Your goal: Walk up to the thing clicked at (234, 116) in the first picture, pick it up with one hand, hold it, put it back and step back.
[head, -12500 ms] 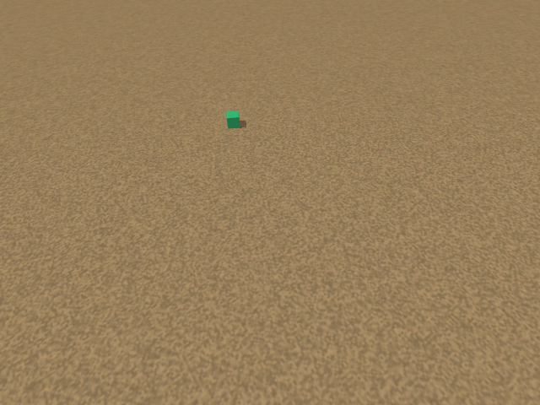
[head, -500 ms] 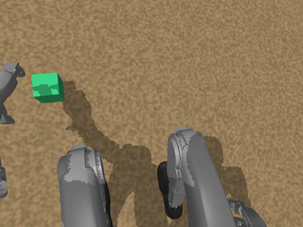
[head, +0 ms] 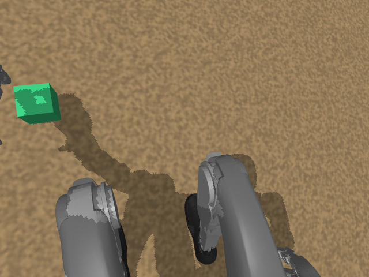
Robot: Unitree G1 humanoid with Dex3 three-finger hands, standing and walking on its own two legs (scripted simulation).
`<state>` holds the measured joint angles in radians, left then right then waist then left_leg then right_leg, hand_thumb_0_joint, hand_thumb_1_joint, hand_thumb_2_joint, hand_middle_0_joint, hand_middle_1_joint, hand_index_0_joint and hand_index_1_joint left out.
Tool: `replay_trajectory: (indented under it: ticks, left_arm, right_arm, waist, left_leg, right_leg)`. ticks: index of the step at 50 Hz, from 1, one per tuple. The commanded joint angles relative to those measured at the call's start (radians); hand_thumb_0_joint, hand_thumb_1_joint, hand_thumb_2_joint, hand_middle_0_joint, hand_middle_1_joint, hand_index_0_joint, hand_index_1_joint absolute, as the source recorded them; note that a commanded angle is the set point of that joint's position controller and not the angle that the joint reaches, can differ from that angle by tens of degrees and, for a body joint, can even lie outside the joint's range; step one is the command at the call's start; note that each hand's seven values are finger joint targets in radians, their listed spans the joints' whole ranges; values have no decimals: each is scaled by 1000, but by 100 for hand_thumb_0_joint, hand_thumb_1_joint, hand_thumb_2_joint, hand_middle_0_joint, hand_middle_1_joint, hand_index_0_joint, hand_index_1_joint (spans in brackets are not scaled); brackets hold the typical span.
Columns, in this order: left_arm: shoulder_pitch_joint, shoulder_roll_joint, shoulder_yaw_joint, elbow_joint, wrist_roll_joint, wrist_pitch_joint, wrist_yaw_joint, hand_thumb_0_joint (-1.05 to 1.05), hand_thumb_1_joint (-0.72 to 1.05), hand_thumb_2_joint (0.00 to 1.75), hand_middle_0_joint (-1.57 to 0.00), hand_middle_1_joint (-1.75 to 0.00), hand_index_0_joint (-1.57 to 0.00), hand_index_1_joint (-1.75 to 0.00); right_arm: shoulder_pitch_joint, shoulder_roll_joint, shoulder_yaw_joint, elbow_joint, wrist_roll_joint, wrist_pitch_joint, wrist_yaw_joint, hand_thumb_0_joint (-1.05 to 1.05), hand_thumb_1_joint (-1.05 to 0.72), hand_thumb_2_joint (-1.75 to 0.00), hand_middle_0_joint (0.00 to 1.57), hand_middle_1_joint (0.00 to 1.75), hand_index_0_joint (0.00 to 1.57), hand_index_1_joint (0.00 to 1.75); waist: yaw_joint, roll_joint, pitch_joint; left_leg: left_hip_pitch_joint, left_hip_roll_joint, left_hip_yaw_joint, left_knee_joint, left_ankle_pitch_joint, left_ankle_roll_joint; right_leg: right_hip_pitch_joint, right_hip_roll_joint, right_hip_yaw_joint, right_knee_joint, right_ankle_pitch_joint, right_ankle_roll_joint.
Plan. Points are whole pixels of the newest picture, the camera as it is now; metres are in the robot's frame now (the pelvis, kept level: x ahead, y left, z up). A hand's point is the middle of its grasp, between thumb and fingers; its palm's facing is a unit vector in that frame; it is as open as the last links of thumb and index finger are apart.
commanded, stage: rise first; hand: left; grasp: from above
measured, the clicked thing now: (39, 104) +0.53 +0.30 -0.30
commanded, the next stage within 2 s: approach in 1.46 s
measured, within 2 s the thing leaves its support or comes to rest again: neither
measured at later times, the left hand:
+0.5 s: hand out of the picture +0.47 +0.34 -0.17, palm faces -0.46 -0.05 -0.89, open 13.9 cm
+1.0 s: hand out of the picture +0.48 +0.34 -0.18, palm faces -0.46 -0.05 -0.88, open 13.9 cm
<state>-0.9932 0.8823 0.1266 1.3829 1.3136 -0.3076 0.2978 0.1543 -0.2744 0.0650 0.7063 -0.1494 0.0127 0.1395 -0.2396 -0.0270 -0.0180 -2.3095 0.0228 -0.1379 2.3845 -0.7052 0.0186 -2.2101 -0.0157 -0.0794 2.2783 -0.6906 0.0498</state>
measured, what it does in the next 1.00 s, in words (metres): stands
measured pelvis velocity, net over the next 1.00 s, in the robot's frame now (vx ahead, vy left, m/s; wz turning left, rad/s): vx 0.00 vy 0.00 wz -0.03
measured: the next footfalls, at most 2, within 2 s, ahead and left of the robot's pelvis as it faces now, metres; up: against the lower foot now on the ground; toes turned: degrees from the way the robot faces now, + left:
none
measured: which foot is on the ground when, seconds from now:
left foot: down 0.00-1.00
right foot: down 0.00-1.00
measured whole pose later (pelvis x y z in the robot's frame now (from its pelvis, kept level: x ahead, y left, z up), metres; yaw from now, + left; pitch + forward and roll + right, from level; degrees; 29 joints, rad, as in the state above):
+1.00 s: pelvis +0.00 +0.00 -0.02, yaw -1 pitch +34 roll -12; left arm -1.08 0.97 0.11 1.46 1.33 -0.30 0.29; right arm 0.17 -0.28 0.14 0.67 -0.15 0.01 0.15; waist -0.30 -0.04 0.02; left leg -2.36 0.02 -0.16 2.44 -0.69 0.02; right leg -2.25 -0.01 -0.10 2.31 -0.67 0.05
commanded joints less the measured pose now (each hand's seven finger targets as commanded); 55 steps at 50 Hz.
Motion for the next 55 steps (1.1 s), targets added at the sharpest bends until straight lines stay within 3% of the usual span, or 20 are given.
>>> replay_trajectory:
  ticks: [1, 6, 9, 13, 14, 16, 23, 31, 37, 43, 46, 47, 55]
  left_arm:
    - [-313, 291, 49, -176, -19, 2, 40, 0, -48, 95, -11, -101, -12, -99]
    - [-330, 254, 19, -130, -15, 1, 43, 0, -49, 96, -11, -99, -12, -98]
    - [-350, 276, 25, -139, -11, 0, 46, 0, -49, 96, -10, -101, -11, -100]
    - [-359, 274, 14, -87, -3, 2, 48, 0, -52, 99, -9, -102, -9, -101]
    - [-359, 285, 24, -85, -6, 3, 51, 0, -52, 99, -9, -101, -10, -101]
    - [-368, 283, 12, -69, -3, 1, 48, 0, -52, 98, -9, -103, -10, -102]
    - [-382, 311, 16, -52, 7, 2, 48, 0, -52, 99, -9, -102, -10, -101]
    - [-404, 346, 19, -53, -1, -3, 47, 0, -53, 99, -9, -102, -9, -102]
    - [-385, 377, 34, -52, -4, -2, 48, 0, -52, 98, -11, -99, -10, -100]
    - [-386, 341, 11, -55, -3, 8, 38, 0, -51, 97, -11, -100, -11, -99]
    - [-374, 342, 12, -55, -1, 10, 32, 0, -51, 98, -12, -98, -11, -98]
    - [-392, 363, 22, -95, -1, 7, 32, 0, -50, 97, -12, -98, -12, -98]
    - [-400, 339, 6, -94, -8, 0, 25, 0, -51, 98, -13, -95, -12, -97]
  right_arm:
    - [235, -272, -85, -3, 4, 9, -11, 0, -91, -90, 20, 30, 20, 30]
    - [230, -270, -70, -5, 5, 8, -9, 0, -91, -90, 20, 30, 20, 30]
    - [232, -269, -65, -5, 3, 7, -7, 0, -91, -90, 20, 30, 20, 30]
    - [234, -273, -56, -5, 3, 5, -8, 0, -91, -90, 20, 30, 20, 30]
    - [233, -278, -54, -7, 3, 5, -9, 0, -91, -90, 20, 30, 20, 30]
    - [233, -275, -50, -7, 2, 2, -8, 0, -91, -90, 20, 30, 20, 30]
    - [229, -282, -35, -15, -1, 1, -8, 0, -91, -90, 20, 30, 20, 30]
    - [233, -280, -17, -17, -7, -2, -9, 0, -91, -90, 20, 30, 20, 30]
    - [237, -283, -13, -14, -6, -3, -11, 0, -91, -90, 20, 30, 20, 30]
    - [236, -291, -16, -17, -2, 3, -8, 0, -91, -90, 20, 30, 20, 30]
    - [238, -296, -15, -22, -2, 6, -5, 0, -91, -90, 20, 30, 20, 30]
    - [236, -294, -14, -24, -1, 9, -5, 0, -91, -90, 20, 30, 20, 30]
    - [242, -292, -7, -27, -3, 11, -1, 0, -91, -90, 20, 30, 20, 30]
  waist:
    - [3, 407, -737]
    - [-27, 388, -666]
    - [-22, 397, -688]
    - [-43, 373, -669]
    - [-34, 373, -668]
    - [-48, 362, -663]
    - [-56, 392, -650]
    - [-69, 365, -645]
    - [-57, 369, -659]
    - [-70, 423, -652]
    - [-68, 434, -638]
    - [-59, 450, -676]
    - [-83, 425, -655]
  left_leg:
    - [657, -12, 43, -268, 294, -4]
    - [606, -12, 41, -263, 244, 1]
    - [594, -16, 51, -256, 241, 3]
    - [573, -18, 47, -251, 220, 5]
    - [578, -17, 47, -249, 229, 6]
    - [559, -16, 49, -236, 221, 8]
    - [556, -16, 41, -240, 201, 1]
    - [484, -19, 65, -201, 184, 13]
    - [496, -16, 68, -186, 210, 13]
    - [556, -9, 37, -207, 255, 0]
    - [564, -8, 28, -214, 258, -5]
    - [579, -10, 32, -217, 269, -5]
    - [569, -10, 42, -191, 284, 4]
  right_leg:
    - [264, 36, -79, -195, 271, -82]
    - [239, 37, -86, -198, 243, -78]
    - [268, 38, -82, -201, 250, -78]
    - [257, 41, -87, -197, 238, -78]
    - [255, 39, -86, -198, 242, -76]
    - [260, 42, -86, -196, 243, -77]
    - [238, 42, -93, -180, 225, -80]
    - [288, 49, -86, -194, 222, -75]
    - [302, 52, -86, -189, 240, -73]
    - [239, 49, -103, -160, 263, -81]
    - [229, 47, -110, -152, 265, -82]
    - [247, 48, -107, -156, 273, -83]
    - [267, 50, -102, -170, 293, -76]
